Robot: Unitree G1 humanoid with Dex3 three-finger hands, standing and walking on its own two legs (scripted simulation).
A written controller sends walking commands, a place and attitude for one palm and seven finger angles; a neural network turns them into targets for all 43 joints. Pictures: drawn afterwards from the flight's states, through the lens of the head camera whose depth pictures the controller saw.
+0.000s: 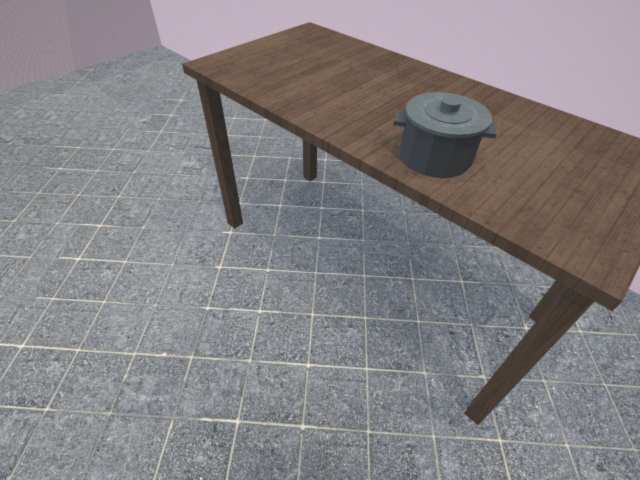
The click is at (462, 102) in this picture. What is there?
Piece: lid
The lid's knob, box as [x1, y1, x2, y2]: [440, 96, 460, 111]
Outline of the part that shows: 443,97 440,105 442,109 446,111 456,111 458,109 460,104 459,99 451,96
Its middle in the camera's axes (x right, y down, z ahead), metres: +0.28 -0.29 +0.82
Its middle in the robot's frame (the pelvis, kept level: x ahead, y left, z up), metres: +0.83 -0.23 +0.08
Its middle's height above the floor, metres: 0.86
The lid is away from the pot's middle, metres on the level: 0.00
